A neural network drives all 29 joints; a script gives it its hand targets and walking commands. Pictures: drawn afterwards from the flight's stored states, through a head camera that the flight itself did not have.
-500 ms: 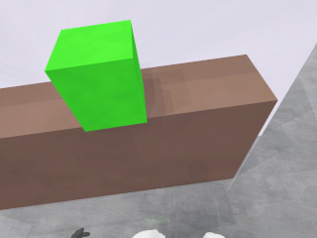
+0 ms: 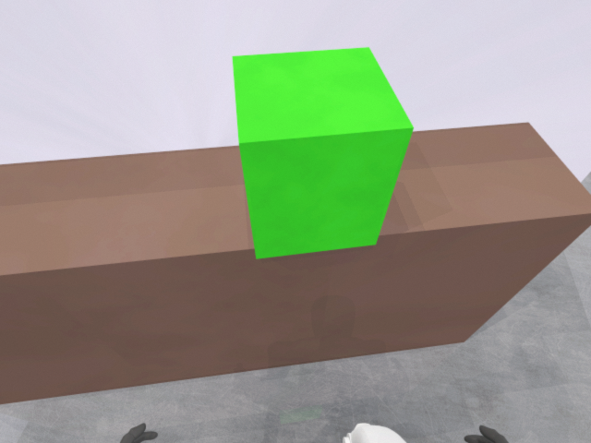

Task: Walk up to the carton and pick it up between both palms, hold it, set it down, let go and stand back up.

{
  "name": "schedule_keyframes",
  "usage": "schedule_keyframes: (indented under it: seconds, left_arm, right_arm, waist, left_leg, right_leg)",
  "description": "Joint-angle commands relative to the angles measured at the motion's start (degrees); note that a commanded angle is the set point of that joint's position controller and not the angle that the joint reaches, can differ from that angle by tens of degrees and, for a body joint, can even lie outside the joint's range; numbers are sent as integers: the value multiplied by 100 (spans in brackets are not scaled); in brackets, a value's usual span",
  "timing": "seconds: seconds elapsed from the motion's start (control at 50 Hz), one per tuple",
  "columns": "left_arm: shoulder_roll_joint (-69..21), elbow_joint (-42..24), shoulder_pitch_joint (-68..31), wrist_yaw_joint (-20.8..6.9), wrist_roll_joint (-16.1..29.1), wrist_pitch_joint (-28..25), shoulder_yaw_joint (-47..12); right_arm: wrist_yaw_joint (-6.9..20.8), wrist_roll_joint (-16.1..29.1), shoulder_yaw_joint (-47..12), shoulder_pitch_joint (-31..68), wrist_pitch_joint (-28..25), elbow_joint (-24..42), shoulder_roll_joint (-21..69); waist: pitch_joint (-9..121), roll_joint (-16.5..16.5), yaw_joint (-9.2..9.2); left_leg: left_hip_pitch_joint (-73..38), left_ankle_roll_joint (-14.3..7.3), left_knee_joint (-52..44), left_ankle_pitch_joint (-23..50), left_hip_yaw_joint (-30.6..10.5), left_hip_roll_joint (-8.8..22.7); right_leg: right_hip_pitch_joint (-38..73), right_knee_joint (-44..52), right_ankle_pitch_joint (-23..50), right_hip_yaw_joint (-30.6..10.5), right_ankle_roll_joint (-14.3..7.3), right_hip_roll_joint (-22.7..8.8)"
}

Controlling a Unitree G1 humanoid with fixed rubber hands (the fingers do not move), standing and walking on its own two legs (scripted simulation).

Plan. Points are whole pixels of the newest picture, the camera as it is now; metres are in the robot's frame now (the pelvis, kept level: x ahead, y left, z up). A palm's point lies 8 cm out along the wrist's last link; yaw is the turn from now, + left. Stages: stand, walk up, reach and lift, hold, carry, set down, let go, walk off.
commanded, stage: walk up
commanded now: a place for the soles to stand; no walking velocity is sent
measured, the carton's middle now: (309, 158) +0.53 +0.00 +0.07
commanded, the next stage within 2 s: none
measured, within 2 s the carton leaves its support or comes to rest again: neither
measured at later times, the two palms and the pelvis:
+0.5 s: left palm out of the picture +0.11 +0.35 -0.12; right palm out of the picture +0.09 -0.16 -0.09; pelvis +0.01 +0.09 +0.01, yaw +0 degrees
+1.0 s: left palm out of the picture +0.06 +0.30 -0.12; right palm out of the picture +0.05 -0.21 -0.11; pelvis +0.02 +0.05 +0.01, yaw +1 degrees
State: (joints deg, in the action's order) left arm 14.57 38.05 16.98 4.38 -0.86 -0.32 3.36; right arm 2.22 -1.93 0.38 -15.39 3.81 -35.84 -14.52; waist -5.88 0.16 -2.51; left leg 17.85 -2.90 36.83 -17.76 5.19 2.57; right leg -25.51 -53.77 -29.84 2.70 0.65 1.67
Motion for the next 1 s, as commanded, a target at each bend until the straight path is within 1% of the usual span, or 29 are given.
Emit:
schedule_keyframes:
  seconds: [0.0,0.04,0.06,0.08,0.1,0.12,0.14,0.16,0.2,0.22,0.24,0.26,0.28,0.3,0.32,0.34,0.38,0.4,0.42,0.44,0.48,0.5,0.56,0.58,0.68,0.74,0.8,0.88,0.98]
  left_arm:
    - [385,-365,-28,-41,-12,-105,88]
    - [345,-297,49,-153,-29,-125,10]
    - [483,-385,-73,-201,-64,-133,33]
    - [675,-274,112,-214,-109,-120,85]
    - [1027,-355,151,-230,-99,-126,125]
    - [1079,-241,50,-204,-34,-97,161]
    - [1036,-153,-71,-201,-24,-82,157]
    - [982,-103,-179,-179,-46,-119,105]
    - [919,-274,-709,-168,-37,-131,99]
    - [996,-245,-1033,-195,-16,-87,80]
    - [887,-323,-1082,-268,22,-66,30]
    - [704,-171,-867,-341,18,-2,-3]
    - [526,-214,-654,-414,17,7,-97]
    - [528,-128,-653,-405,23,42,-77]
    - [561,12,-696,-416,29,44,-66]
    - [648,96,-562,-420,20,48,-33]
    - [647,239,-497,-396,2,10,-75]
    - [635,315,-610,-365,-17,-10,-69]
    - [644,282,-550,-362,86,-18,-143]
    - [596,323,-573,-350,85,-48,-204]
    - [654,498,-451,-334,91,-66,-238]
    - [658,501,-637,-337,104,-35,-262]
    - [719,623,-544,-328,84,61,-288]
    - [730,654,-539,-303,56,67,-308]
    - [628,1051,-246,-368,-3,-39,-310]
    - [710,1040,-402,-325,98,-17,-411]
    - [823,1240,-70,-329,7,-76,-324]
    - [675,1247,-136,-265,35,-120,-354]
    - [841,1190,-220,-276,3,-141,-244]
  right_arm:
    - [-132,64,372,-176,-157,292,-971]
    - [-222,83,318,-88,-145,273,-843]
    - [-221,118,293,-201,-132,219,-801]
    - [-245,131,296,-266,-163,170,-784]
    - [-229,176,221,-472,-239,259,-649]
    - [-221,130,272,-541,-213,195,-639]
    - [-209,52,344,-409,-158,155,-762]
    - [-175,143,374,-273,-188,190,-719]
    - [-118,257,380,-339,-243,188,-705]
    - [-116,261,379,-567,-317,131,-582]
    - [-127,263,363,-570,-413,132,-518]
    - [-171,283,463,-724,-495,112,-703]
    - [-174,197,571,-235,-517,141,-1204]
    - [-164,217,513,-80,-504,209,-1070]
    - [-147,200,501,-287,-516,198,-950]
    - [-190,223,523,-420,-519,172,-975]
    - [-271,300,416,-365,-565,87,-831]
    - [-300,334,446,-439,-563,-9,-826]
    - [-284,195,390,-751,-540,-85,-820]
    - [-257,225,387,-800,-556,-75,-813]
    - [-268,205,406,-1002,-500,-184,-874]
    - [-264,187,374,-1120,-514,-184,-834]
    - [-265,169,320,-1135,-458,-206,-872]
    - [-292,169,344,-1148,-428,-227,-892]
    - [-357,326,395,-751,-500,-312,-966]
    - [-318,173,304,-885,-486,-459,-911]
    - [-315,364,427,-831,-526,-612,-1009]
    - [-286,250,408,-794,-504,-725,-718]
    - [-258,230,377,-625,-490,-805,-583]
  waist:
    - [929,821,-88]
    - [849,388,120]
    - [704,403,188]
    - [754,79,326]
    - [928,-377,378]
    - [721,-410,364]
    - [511,-526,402]
    - [411,-962,298]
    - [499,-1007,241]
    - [418,-1102,-18]
    - [787,-985,4]
    - [802,-569,166]
    - [445,347,335]
    - [407,277,303]
    - [300,82,237]
    - [213,33,241]
    - [241,669,229]
    - [380,569,184]
    - [714,835,194]
    - [802,736,184]
    - [1218,786,120]
    - [1125,412,144]
    - [784,550,164]
    - [716,669,96]
    - [783,150,334]
    - [596,149,293]
    - [611,-176,307]
    - [295,83,277]
    - [339,29,239]
  left_leg:
    - [-981,-669,-1114,2646,-1662,1371]
    - [-380,-391,-874,1991,-1530,1212]
    - [306,-199,-882,1530,-1423,1096]
    - [887,201,-878,1112,-1478,1052]
    - [1334,457,-430,596,-1429,717]
    - [1123,631,289,-450,-716,45]
    - [629,504,894,-998,-852,23]
    - [372,375,1158,-1423,-830,-38]
    - [381,350,763,-1217,-780,-51]
    - [29,296,-26,-630,-716,-16]
    - [-492,278,-964,417,-506,-113]
    - [-715,360,-1530,1140,-920,281]
    - [-485,41,-1761,349,-2080,768]
    - [-59,-254,-1788,164,-2242,1039]
    - [188,-267,-2038,-4,-2348,1192]
    - [37,1,-2187,55,-2153,1129]
    - [-431,312,-2241,1032,-2070,1121]
    - [-863,429,-2158,1825,-1999,1115]
    - [-1214,301,-1739,2858,-1663,907]
    - [-1243,235,-1572,3433,-1423,864]
    - [-1781,328,-1296,4118,-1318,823]
    - [-1485,188,-1288,3956,-1355,843]
    - [-847,347,-1835,2315,-1605,909]
    - [-974,402,-1836,2350,-1592,888]
    - [-1025,426,-2072,2108,-1478,771]
    - [-409,278,-2038,1094,-1289,554]
    - [-675,272,-2066,1053,-1303,493]
    - [-592,123,-1824,894,-1198,350]
    - [-793,64,-1562,1261,-1014,213]
  right_leg:
    - [217,931,547,-51,-66,-181]
    - [969,1981,1702,67,-140,-333]
    - [1583,2609,1936,-281,-255,-413]
    - [2170,2601,2189,-732,-493,-731]
    - [2455,2684,2046,-1854,-863,-1552]
    - [1728,3105,1600,-2306,-1435,-2188]
    - [1007,3123,1792,-2568,-1714,-2304]
    - [809,3391,1712,-2541,-1770,-2327]
    - [1085,3219,2157,-1824,-1486,-2059]
    - [795,2930,2376,-1366,-1165,-1747]
    - [850,2594,2559,-967,-839,-1403]
    - [632,2167,2200,-565,-532,-1095]
    - [314,1716,1349,-290,-152,-543]
    - [746,1853,887,-417,-72,-580]
    - [886,1875,734,-523,-72,-542]
    - [869,2077,841,-498,-53,-604]
    - [615,2187,1129,-550,-21,-626]
    - [534,2263,1099,-492,-55,-586]
    - [448,2332,1353,-401,-66,-586]
    - [604,2402,1582,-425,-123,-652]
    - [611,2420,1694,-181,-59,-558]
    - [810,2549,1879,-272,-34,-601]
    - [923,2500,1342,-288,-88,-661]
    - [846,2539,1547,-282,-106,-732]
    - [1203,2637,1551,-366,-138,-757]
    - [1369,2787,1742,-389,-162,-902]
    - [1429,2738,1677,-424,-209,-818]
    - [1304,2961,1932,-669,-285,-905]
    - [1101,3038,2225,-754,-403,-966]
